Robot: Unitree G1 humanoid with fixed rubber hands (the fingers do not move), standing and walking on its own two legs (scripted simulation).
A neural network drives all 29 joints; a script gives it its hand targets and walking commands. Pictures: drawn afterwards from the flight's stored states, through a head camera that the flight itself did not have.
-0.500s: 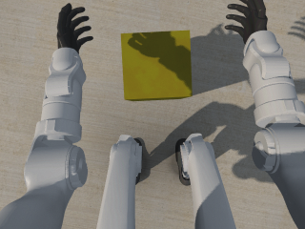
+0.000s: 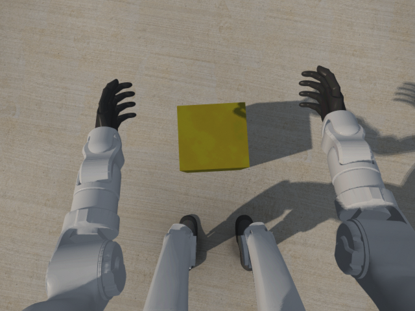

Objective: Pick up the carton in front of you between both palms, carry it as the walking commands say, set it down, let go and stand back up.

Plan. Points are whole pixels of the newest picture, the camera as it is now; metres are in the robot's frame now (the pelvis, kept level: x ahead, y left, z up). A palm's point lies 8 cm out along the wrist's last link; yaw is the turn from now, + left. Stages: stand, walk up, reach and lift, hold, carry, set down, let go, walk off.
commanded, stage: let go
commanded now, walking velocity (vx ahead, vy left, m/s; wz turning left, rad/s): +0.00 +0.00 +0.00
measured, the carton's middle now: (212, 142) +0.46 +0.01 -0.54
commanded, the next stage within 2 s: stand in 1.08 s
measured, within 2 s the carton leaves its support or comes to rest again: neither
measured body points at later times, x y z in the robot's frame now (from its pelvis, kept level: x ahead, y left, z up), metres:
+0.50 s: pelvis +0.07 +0.01 +0.10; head +0.19 +0.02 +0.53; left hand +0.29 +0.24 +0.00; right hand +0.30 -0.22 +0.01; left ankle +0.05 +0.12 -0.63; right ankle +0.05 -0.12 -0.63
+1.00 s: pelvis +0.06 +0.01 +0.11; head +0.07 +0.01 +0.56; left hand +0.24 +0.24 +0.04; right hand +0.23 -0.22 +0.04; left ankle +0.05 +0.11 -0.63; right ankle +0.05 -0.12 -0.63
